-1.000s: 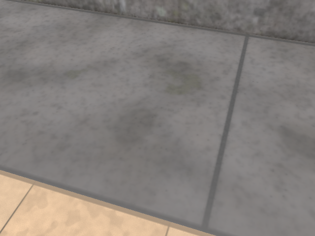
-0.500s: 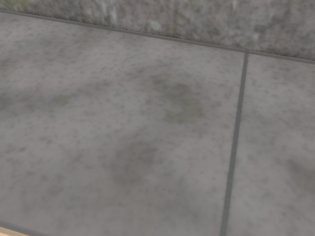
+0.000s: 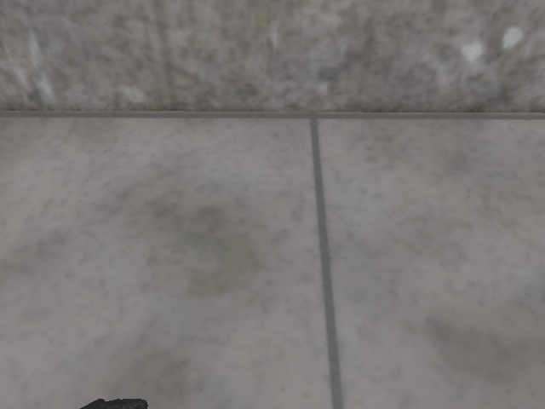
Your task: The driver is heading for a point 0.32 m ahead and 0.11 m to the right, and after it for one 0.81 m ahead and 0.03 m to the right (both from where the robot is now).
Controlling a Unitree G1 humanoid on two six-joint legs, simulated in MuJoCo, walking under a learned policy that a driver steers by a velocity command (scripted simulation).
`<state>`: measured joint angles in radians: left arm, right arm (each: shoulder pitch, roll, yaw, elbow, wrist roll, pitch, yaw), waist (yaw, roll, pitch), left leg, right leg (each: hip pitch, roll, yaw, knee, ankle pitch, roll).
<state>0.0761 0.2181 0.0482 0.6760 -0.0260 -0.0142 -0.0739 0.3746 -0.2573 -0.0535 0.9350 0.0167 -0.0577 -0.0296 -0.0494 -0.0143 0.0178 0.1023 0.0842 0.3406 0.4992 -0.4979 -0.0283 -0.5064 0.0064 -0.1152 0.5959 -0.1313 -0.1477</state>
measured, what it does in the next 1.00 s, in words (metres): walks ahead, turning right: left foot, then right foot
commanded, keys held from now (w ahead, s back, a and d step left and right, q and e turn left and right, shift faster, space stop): w+e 0.64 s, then w+q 0.36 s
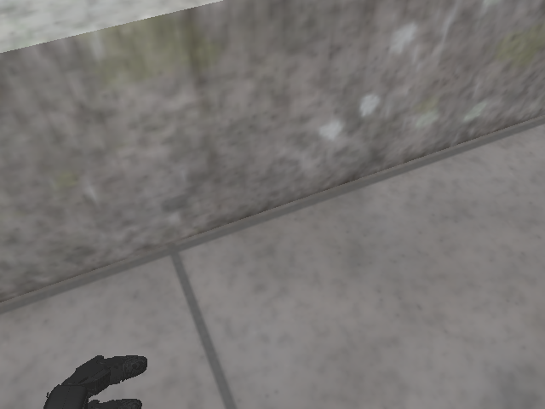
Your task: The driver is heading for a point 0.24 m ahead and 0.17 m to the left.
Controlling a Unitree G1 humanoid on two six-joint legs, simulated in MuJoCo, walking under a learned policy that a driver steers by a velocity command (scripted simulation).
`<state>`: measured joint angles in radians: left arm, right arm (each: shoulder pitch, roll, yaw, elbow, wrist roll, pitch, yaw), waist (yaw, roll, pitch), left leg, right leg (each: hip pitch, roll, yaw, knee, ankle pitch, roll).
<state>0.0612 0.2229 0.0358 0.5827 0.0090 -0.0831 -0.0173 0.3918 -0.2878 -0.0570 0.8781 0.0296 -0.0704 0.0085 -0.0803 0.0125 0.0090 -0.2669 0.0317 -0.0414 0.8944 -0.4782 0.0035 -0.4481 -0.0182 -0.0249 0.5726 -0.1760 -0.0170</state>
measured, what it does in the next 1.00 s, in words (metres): walks ahead: left foot, then right foot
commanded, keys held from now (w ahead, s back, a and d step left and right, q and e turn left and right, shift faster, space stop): w+q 0.14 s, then no key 0.86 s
